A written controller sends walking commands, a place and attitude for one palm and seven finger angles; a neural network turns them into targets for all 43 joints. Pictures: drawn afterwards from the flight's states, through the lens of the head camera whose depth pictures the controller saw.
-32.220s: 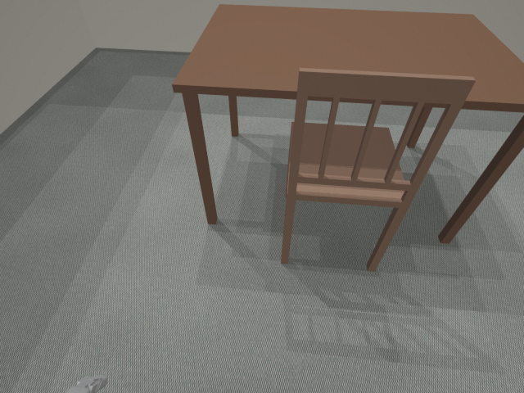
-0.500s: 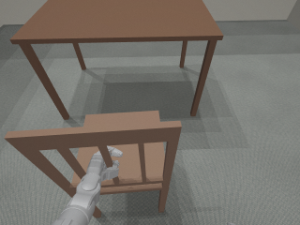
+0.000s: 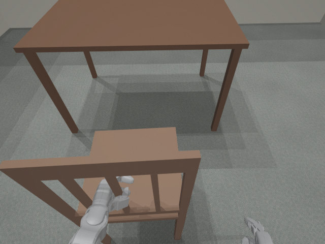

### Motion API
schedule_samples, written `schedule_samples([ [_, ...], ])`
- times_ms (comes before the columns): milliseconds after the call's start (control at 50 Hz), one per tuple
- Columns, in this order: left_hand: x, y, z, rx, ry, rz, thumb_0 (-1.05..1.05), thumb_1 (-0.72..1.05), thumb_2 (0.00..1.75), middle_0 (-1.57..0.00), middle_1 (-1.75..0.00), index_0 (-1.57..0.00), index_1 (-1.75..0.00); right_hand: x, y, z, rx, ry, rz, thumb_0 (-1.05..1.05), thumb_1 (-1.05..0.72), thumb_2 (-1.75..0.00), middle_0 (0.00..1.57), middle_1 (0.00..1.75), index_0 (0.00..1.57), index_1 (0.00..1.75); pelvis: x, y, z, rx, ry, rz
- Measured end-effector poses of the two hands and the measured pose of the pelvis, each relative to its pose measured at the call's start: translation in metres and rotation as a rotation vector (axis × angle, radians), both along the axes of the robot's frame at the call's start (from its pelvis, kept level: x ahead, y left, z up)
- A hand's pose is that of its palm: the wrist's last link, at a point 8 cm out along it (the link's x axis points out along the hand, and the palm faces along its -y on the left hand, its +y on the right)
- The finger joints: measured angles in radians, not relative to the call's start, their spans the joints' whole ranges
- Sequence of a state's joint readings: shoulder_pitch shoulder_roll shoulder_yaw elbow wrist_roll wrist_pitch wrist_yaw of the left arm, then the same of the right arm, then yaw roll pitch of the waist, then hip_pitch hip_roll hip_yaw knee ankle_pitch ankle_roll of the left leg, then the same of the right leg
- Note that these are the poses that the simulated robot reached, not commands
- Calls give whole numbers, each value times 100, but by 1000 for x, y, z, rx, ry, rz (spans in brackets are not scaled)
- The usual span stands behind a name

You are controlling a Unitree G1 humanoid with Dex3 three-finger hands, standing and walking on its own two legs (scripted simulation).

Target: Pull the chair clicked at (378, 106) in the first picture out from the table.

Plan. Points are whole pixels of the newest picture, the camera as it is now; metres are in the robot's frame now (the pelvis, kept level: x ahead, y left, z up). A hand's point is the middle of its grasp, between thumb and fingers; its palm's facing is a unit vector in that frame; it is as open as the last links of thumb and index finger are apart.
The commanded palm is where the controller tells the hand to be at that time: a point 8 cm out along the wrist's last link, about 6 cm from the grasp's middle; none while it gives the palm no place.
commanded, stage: stop walking, hand still on the chair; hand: left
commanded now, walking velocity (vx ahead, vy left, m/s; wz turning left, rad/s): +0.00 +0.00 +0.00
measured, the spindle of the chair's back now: (119, 195) +0.26 +0.14 -0.09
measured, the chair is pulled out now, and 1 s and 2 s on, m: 0.57 0.57 0.57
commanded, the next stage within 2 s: open the thumb and straighten the fingers in 0.04 s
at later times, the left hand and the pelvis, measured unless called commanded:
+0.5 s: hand (121, 195) +0.26 +0.13 -0.07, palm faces -0.04 -0.98 -0.17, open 11.2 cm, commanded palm +0.24 +0.18 -0.05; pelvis +0.00 +0.00 -0.02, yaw +1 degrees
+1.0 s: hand (118, 200) +0.24 +0.14 -0.07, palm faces -0.03 -0.99 -0.16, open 17.4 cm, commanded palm +0.22 +0.20 -0.05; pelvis +0.03 +0.00 -0.04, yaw +3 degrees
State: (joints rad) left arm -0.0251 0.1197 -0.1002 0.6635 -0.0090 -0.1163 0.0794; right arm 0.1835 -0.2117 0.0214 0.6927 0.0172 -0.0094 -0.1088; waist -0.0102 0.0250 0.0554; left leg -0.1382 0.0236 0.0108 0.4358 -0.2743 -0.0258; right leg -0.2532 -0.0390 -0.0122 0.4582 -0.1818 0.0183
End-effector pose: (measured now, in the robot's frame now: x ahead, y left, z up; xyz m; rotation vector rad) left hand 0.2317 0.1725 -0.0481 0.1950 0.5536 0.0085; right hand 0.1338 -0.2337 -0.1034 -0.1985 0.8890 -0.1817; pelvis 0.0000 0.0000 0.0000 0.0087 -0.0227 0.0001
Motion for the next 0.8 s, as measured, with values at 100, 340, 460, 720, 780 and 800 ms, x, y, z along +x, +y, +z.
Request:
schedule_samples([
  [100,0,0,0,-3,2,6,2,73,88,-33,-131,-49,-145,5,0,4,-3,-9,8,1,-91,-90,21,30,21,30,0,-2,0,-1,-1,2],
  [340,3,5,1,-40,-40,-7,2,47,71,-41,-138,-49,-145,-5,-18,2,0,-39,-6,1,-91,-90,21,30,21,30,-2,-4,-12,-1,89,21],
  [460,7,11,0,-24,-17,-6,1,-3,45,-43,-133,-47,-138,0,-21,-8,-6,-61,-1,1,-91,-90,21,30,20,30,0,0,-21,-1,133,22],
  [720,8,16,-5,-27,7,14,0,-50,22,-23,-67,-23,-67,35,-2,-19,8,-128,58,2,-91,-90,21,30,20,30,17,2,-34,-7,195,40],
  [780,8,22,-7,-9,16,26,0,-52,21,-16,-46,-16,-47,43,-1,-18,4,-141,69,2,-91,-90,21,30,21,30,20,1,-37,-9,203,44],
  [800,7,24,-6,-6,16,30,0,-52,21,-14,-40,-14,-40,46,0,-18,3,-147,72,2,-91,-90,21,30,21,30,21,1,-38,-11,205,45],
])
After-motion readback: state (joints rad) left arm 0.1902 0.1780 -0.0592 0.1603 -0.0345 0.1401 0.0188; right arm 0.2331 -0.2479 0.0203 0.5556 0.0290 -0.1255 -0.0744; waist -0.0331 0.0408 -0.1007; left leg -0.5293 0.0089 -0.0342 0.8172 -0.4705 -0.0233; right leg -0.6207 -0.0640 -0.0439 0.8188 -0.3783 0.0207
